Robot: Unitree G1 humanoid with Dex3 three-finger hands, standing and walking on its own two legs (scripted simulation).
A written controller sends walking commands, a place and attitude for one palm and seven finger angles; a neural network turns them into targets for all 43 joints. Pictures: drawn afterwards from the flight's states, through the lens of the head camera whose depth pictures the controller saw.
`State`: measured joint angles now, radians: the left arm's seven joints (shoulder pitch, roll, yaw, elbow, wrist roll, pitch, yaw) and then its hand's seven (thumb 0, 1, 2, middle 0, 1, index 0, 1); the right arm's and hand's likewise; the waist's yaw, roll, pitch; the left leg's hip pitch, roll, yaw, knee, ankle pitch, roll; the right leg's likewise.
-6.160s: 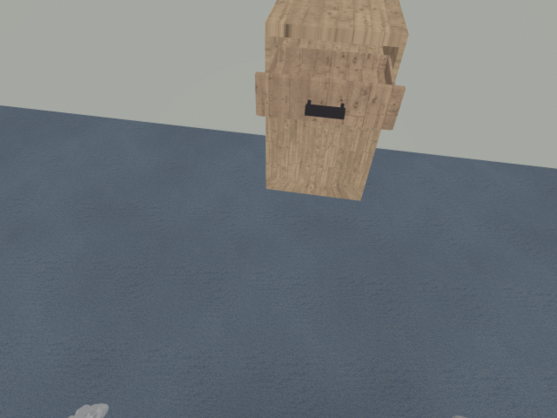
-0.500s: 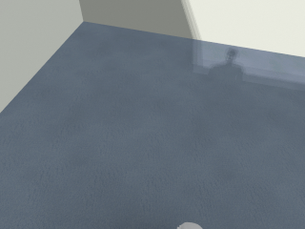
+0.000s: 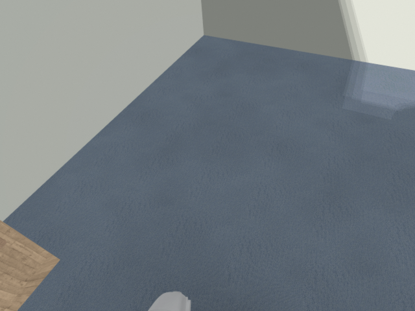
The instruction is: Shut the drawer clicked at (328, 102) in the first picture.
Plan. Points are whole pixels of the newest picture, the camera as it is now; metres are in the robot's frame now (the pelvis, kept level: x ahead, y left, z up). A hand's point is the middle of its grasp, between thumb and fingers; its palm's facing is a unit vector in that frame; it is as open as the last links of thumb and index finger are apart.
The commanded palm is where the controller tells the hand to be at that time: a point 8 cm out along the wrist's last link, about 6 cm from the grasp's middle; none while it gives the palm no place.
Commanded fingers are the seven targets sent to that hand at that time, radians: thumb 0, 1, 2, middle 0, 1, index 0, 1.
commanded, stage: turn to face it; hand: left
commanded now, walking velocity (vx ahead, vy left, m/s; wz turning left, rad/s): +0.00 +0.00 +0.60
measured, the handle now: out of the picture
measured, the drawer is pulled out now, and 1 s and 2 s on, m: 0.30 0.30 0.30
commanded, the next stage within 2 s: take the last steps up to it in 1.74 s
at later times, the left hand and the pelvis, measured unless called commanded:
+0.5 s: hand out of the picture -0.03 +0.28 -0.18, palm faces +0.36 -0.90 -0.26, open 7.4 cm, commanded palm none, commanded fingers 0.00 0.90 0.90 -0.20 -0.30 -0.20 -0.30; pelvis -0.01 +0.05 -0.01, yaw +18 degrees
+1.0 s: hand out of the picture -0.03 +0.21 -0.14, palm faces +0.56 -0.77 -0.30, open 7.4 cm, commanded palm none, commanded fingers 0.00 0.90 0.90 -0.20 -0.30 -0.20 -0.30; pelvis +0.01 +0.00 +0.00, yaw +36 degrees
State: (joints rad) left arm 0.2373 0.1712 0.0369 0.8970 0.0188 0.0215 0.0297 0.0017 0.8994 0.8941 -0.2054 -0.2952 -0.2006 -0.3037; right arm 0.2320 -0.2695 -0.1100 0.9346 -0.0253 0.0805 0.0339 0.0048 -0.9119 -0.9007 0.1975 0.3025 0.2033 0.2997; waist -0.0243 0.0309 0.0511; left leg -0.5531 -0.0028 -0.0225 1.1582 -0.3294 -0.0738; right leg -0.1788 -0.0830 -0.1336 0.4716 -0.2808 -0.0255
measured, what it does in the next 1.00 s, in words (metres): steps on the spot, turning left: left foot, then right foot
